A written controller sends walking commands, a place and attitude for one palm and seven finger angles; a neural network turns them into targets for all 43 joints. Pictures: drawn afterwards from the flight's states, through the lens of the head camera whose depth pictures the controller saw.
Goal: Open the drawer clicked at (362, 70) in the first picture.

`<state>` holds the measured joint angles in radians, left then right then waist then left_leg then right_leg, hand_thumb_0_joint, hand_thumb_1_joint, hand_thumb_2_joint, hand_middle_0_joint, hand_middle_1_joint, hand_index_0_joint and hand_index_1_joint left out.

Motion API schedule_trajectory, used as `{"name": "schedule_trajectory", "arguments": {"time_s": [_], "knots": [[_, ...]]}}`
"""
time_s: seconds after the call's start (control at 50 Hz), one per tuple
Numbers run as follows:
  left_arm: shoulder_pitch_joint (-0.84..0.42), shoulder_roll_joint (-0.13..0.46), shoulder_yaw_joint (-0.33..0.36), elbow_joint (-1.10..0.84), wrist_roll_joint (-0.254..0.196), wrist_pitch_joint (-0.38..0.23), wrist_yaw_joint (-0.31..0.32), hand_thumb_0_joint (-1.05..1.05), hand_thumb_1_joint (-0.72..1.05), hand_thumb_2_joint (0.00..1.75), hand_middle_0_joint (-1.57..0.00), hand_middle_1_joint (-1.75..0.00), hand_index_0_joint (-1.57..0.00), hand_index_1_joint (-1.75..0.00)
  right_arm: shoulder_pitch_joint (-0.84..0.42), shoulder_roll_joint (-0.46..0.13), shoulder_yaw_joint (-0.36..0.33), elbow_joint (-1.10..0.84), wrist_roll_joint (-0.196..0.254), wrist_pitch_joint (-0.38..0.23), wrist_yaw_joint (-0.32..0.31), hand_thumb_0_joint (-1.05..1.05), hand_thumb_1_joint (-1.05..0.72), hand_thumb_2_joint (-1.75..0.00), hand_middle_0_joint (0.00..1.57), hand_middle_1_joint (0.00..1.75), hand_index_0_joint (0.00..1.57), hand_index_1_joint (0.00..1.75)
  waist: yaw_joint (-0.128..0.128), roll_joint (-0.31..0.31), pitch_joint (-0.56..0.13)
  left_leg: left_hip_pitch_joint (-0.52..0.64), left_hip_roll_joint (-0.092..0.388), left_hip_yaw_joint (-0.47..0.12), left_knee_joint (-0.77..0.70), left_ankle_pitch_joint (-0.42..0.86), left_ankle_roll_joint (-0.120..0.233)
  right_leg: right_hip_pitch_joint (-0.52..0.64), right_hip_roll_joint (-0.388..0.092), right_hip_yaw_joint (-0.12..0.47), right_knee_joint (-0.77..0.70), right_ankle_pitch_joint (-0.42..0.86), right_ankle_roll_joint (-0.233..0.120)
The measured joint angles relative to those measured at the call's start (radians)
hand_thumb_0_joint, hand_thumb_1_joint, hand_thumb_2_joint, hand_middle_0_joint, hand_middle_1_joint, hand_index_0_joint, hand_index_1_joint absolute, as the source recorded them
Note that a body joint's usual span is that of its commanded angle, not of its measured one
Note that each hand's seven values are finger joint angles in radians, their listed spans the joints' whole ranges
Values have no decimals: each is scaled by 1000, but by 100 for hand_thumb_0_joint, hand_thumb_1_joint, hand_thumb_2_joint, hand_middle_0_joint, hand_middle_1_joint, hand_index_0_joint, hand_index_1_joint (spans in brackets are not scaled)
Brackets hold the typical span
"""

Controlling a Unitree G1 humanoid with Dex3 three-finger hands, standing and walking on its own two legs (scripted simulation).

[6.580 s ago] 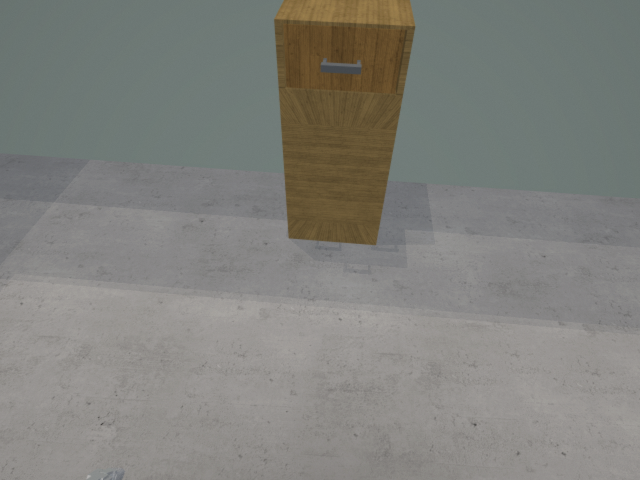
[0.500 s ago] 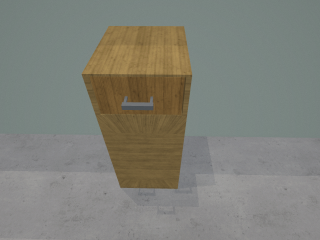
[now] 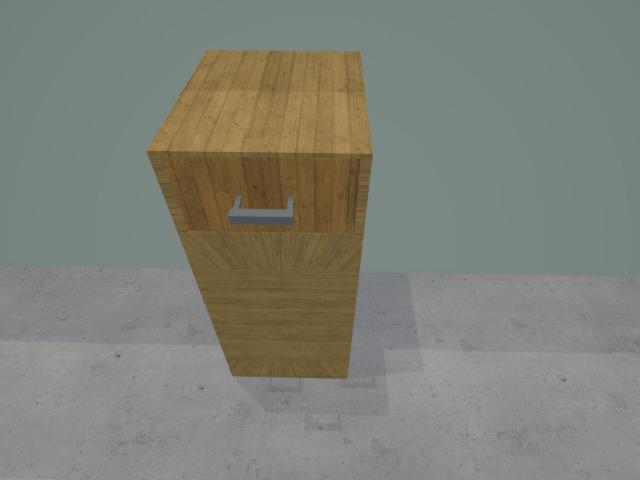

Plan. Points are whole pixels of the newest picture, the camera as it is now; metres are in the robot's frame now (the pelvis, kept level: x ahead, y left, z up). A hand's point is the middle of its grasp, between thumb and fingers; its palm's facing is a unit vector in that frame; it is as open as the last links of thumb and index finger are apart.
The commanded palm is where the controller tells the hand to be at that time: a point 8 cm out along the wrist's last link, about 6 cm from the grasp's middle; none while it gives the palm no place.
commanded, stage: look again from close up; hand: left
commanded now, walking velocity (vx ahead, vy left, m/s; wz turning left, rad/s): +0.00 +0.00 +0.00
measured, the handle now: (263, 209) +0.56 +0.14 +0.01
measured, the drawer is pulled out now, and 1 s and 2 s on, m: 0.00 0.00 0.00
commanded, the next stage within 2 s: raise the hand with hooked fingers in 0.06 s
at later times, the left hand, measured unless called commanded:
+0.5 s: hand (196, 416) +0.21 +0.17 -0.03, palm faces +0.00 -0.32 -0.95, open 8.1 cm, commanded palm +0.15 +0.21 -0.01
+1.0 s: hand (163, 371) +0.25 +0.22 +0.01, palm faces +0.04 -0.11 -0.99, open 11.0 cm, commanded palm +0.22 +0.22 +0.07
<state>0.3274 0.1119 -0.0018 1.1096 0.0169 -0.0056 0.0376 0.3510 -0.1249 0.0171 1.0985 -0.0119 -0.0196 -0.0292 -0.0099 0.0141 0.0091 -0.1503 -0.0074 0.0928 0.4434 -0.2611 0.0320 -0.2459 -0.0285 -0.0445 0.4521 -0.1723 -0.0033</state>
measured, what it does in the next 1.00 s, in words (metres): stands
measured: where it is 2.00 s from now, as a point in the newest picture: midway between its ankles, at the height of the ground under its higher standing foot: outside the picture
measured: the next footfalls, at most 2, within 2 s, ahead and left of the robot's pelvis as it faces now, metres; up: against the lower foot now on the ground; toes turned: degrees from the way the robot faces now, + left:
none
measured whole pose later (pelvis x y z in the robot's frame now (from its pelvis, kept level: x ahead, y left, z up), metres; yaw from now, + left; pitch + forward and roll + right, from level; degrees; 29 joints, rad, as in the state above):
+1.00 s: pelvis +0.04 -0.01 -0.02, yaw +1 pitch +7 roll +1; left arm 0.37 0.36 -0.07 -0.15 1.03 0.01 0.32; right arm 0.13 -0.19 0.05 0.56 -0.05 0.11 0.04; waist 0.08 0.06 -0.07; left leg -0.39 -0.01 0.06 0.70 -0.43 0.02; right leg -0.50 0.02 0.01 0.74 -0.36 -0.03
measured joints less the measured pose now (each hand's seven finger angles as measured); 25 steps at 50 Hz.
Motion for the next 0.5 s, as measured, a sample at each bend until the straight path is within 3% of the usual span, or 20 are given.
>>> {"name": "schedule_trajectory", "arguments": {"time_s": [0.18, 0.22, 0.28, 0.32, 0.38, 0.44, 0.5], "knots": [[0, -2, -2, 2, 1, -7, 7, 1, 92, 90, -20, -29, -20, -30, -15, -3, -3, 3, 1, 1, 1, 0, -91, -90, 19, 30, 20, 30, 6, 1, 3, -5, 16, -6, 11, -8, -12, 2, 15, -7, -4, -3, -9], [95, 37, -53, -309, 70, 105, 40, 4, 95, 90, -20, -30, -20, -30, 11, -18, 19, -79, 28, -38, -26, 1, -91, -90, 20, 30, 20, 30, 25, -7, 21, -1, 15, 12, 27, -21, -12, -14, 14, 11, 37, -19, -14], [189, 111, -91, -700, 151, 120, 141, 6, 95, 89, -21, -31, -21, -31, 43, -65, 2, -176, 70, -173, -70, 2, -93, -90, 20, 30, 20, 30, 26, 7, -8, -28, 1, 10, 61, -39, -10, -53, -3, 12, 107, -61, -15], [174, 149, -110, -860, 271, 113, 195, 6, 92, 88, -21, -32, -21, -33, 20, -108, -9, -240, 59, -223, -75, 2, -93, -90, 20, 30, 20, 30, 10, 24, -31, -73, -7, 0, 103, -54, -7, -95, -6, 15, 152, -86, -16], [91, 173, -119, -981, 525, 76, 271, 5, 86, 86, -21, -35, -21, -36, -49, -161, -41, -356, 12, -218, -49, 2, -92, -90, 20, 30, 20, 30, -11, 41, -73, -155, -16, -11, 172, -77, -6, -174, 10, 47, 222, -115, -25], [57, 150, -103, -1037, 757, 15, 336, 3, 79, 84, -21, -39, -21, -39, -145, -188, -67, -464, -23, -131, -1, 2, -92, -90, 19, 30, 20, 30, 4, 40, -104, -204, -14, 5, 209, -100, -8, -235, 28, 83, 264, -126, -22], [83, 134, -103, -1075, 915, -43, 360, 2, 72, 81, -21, -43, -21, -43, -230, -185, -76, -546, -27, -26, 41, 1, -91, -90, 19, 30, 20, 30, 41, 5, -114, -233, -9, 20, 223, -110, -11, -281, 42, 110, 292, -133, -21]]}}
